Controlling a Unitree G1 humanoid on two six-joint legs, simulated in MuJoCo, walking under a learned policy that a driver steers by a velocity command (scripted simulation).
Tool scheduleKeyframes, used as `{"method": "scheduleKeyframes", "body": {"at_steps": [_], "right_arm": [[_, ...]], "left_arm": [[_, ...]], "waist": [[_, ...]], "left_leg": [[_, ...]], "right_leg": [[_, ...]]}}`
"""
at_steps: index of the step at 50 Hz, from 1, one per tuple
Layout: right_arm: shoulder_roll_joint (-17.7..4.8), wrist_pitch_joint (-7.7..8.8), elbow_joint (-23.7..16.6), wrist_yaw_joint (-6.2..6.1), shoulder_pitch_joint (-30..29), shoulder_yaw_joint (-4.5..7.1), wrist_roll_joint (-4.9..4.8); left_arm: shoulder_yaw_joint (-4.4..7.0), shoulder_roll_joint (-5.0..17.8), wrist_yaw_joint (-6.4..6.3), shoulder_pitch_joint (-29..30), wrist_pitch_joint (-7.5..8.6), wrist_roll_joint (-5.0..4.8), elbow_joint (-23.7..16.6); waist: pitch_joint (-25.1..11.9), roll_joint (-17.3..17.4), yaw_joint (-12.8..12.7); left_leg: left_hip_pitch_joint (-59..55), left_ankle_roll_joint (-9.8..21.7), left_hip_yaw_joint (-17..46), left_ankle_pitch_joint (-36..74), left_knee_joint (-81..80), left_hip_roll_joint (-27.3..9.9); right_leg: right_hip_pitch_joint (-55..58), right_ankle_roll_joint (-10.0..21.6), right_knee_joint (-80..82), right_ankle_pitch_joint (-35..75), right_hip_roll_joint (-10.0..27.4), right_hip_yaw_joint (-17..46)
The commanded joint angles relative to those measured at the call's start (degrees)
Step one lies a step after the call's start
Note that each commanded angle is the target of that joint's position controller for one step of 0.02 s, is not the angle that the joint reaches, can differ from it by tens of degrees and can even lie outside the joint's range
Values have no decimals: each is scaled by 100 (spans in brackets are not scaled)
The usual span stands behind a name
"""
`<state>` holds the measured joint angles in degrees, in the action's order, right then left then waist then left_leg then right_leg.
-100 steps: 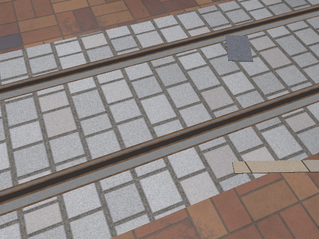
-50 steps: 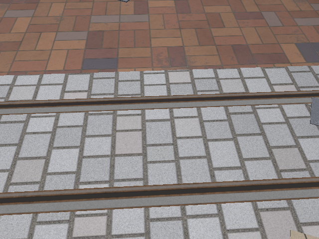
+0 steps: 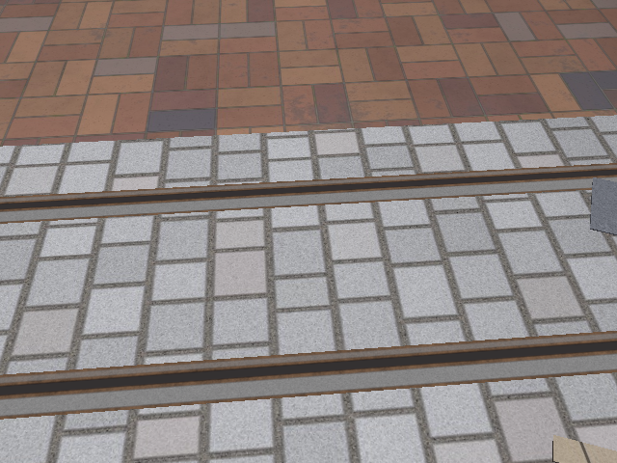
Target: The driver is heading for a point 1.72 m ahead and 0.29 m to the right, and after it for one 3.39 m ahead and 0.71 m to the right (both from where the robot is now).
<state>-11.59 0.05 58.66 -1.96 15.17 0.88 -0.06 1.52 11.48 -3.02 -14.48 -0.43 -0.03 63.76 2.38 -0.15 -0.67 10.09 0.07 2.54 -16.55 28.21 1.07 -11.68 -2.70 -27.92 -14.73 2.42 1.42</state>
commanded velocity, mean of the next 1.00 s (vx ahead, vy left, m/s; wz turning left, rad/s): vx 0.14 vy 0.00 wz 0.00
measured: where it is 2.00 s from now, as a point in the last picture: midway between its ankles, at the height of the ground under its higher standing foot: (329, 369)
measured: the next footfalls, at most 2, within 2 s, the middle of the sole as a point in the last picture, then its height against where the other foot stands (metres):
left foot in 1.20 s outside the picture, level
right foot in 1.76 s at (383, 365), level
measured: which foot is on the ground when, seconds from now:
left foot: down 0.00-0.78, up 0.80-1.00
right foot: down 0.00-1.00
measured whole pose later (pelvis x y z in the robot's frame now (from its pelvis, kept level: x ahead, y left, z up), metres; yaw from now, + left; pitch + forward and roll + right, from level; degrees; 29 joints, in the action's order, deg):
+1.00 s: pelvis +0.12 -0.04 +0.01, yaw +0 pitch +2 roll +1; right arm -14.4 6.2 54.5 1.1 9.9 2.7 -1.8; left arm 0.3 9.2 -0.1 -31.4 5.0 0.0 62.5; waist -0.7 1.2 -3.2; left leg 35.7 3.2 -1.8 -11.7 59.8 -3.8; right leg 1.3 2.0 -14.6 -17.4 -1.0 -0.4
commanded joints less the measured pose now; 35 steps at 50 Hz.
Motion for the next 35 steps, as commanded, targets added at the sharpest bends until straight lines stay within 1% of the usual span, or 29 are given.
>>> {"method": "scheduleKeyframes", "body": {"at_steps": [1, 13, 26, 27, 28, 29, 30, 31, 32, 33, 34, 35], "right_arm": [[-551, 35, -72, -17, 256, 86, -3], [-464, 21, 146, -26, 382, 41, -10], [-383, 15, 275, -38, 521, 10, -16], [-322, 8, 339, -44, 629, -5, -12], [-376, -9, 349, -62, 648, 18, -46], [-498, -16, 318, -80, 636, 59, -80], [-546, 1, 268, -88, 623, 79, -95], [-559, 50, 234, -79, 654, 89, -114], [-580, 119, 224, -58, 741, 105, -142], [-640, 186, 242, -34, 890, 136, -165], [-758, 237, 268, -8, 1056, 182, -181], [-891, 271, 274, 17, 1141, 230, -194]], "left_arm": [[72, 547, -16, -318, 30, -1, -78], [27, 450, -13, -513, 40, -7, -43], [-6, 373, -9, -683, 51, -13, -52], [-23, 300, -12, -797, 45, -11, 7], [-10, 312, -25, -824, 34, -43, 18], [17, 380, -41, -810, 34, -71, -15], [28, 412, -47, -754, 61, -75, -76], [20, 370, -35, -716, 121, -83, -135], [8, 297, -6, -697, 204, -95, -180], [0, 235, 35, -642, 295, -99, -233], [-14, 153, 85, -562, 384, -101, -300], [-34, 46, 137, -538, 466, -121, -360]], "waist": [[101, 21, 8], [145, 8, 28], [181, 4, 41], [39, 19, 43], [106, 57, 48], [281, 110, 56], [549, 142, 74], [744, 204, 94], [810, 301, 128], [789, 453, 192], [729, 689, 255], [661, 994, 248]], "left_leg": [[321, 93, 65, 849, -580, -116], [365, 67, 20, 789, -564, -100], [411, 39, -21, 735, -535, -90], [356, 51, -75, 154, -569, -35], [461, 122, -107, -808, -549, 39], [686, 237, -54, -1843, -535, 40], [949, 355, 94, -2538, -603, -54], [1084, 471, 317, -2822, -683, -216], [1031, 586, 583, -2860, -769, -397], [835, 722, 914, -2871, -891, -616], [607, 894, 1363, -2989, -1098, -901], [494, 1096, 1918, -3161, -1376, -1254]], "right_leg": [[53, 78, 380, 677, -84, -128], [-8, 110, 375, 631, -111, -139], [-63, 144, 365, 591, -132, -138], [-2, 156, 363, 70, -202, -215], [-97, 211, 240, -777, -328, -327], [-332, 302, 119, -1713, -393, -363], [-630, 399, 67, -2307, -364, -291], [-846, 480, -2, -2451, -308, -209], [-999, 515, -151, -2276, -276, -174], [-1182, 514, -402, -1979, -288, -211], [-1363, 498, -763, -1627, -352, -337], [-1410, 506, -1168, -1262, -418, -478]]}}
Velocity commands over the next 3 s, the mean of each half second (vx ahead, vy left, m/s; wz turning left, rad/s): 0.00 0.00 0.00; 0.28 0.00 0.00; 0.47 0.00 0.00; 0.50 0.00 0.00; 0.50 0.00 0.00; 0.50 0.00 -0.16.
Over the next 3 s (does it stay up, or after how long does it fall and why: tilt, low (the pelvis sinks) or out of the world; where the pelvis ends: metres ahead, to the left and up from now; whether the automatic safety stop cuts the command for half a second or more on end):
stays up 1.27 -0.06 0.00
